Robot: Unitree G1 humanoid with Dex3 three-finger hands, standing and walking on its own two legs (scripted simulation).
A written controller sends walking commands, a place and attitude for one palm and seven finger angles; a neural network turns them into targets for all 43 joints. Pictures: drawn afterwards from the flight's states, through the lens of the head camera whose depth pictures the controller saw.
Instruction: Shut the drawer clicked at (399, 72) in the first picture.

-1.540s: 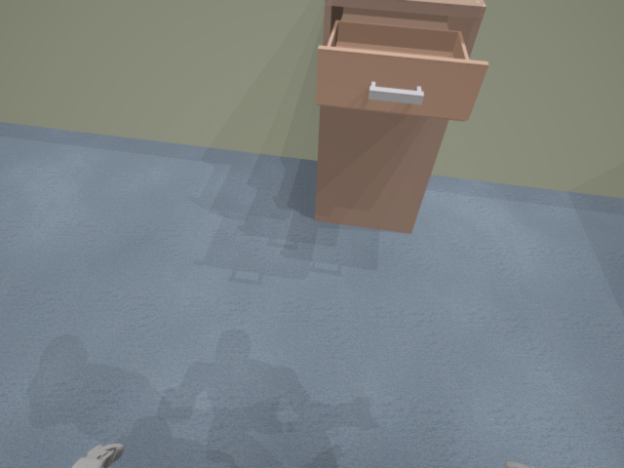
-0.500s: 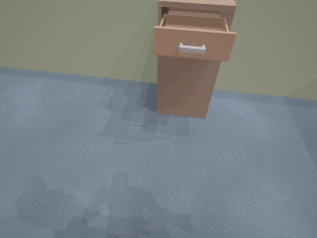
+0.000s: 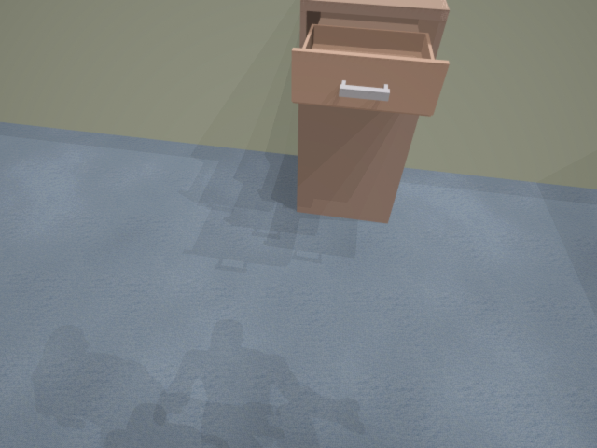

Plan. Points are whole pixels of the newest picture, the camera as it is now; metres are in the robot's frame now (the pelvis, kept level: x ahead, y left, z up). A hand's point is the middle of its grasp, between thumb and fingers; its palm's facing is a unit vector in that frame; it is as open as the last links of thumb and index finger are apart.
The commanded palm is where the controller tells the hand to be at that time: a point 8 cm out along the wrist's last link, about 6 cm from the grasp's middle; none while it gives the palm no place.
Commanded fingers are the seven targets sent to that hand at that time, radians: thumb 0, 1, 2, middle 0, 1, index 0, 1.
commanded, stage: walk to a spot facing it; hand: left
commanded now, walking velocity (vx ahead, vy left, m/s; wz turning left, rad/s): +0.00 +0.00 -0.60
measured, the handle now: (364, 89) +0.94 -0.11 +0.03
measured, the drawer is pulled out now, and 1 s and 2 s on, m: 0.30 0.30 0.30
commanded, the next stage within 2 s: none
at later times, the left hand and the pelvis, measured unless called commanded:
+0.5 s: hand out of the picture +0.05 +0.17 -0.18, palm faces -0.13 -0.95 -0.27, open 7.4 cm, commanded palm none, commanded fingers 0.00 0.90 0.90 -0.20 -0.30 -0.20 -0.30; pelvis -0.01 -0.04 -0.02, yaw -13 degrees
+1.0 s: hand out of the picture +0.14 +0.14 -0.18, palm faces -0.29 -0.94 -0.21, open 7.4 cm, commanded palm none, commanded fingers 0.00 0.90 0.90 -0.20 -0.30 -0.20 -0.30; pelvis +0.17 -0.05 -0.01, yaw -26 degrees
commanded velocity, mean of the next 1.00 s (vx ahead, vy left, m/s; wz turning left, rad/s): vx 0.25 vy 0.00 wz -0.52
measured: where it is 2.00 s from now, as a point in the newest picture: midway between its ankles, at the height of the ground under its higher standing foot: (342, 394)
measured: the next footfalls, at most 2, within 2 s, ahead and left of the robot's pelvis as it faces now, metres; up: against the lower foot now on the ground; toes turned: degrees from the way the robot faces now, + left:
left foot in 1.06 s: +0.37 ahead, -0.02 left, +0.00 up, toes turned -25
right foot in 1.70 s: +0.36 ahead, -0.22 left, +0.00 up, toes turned -57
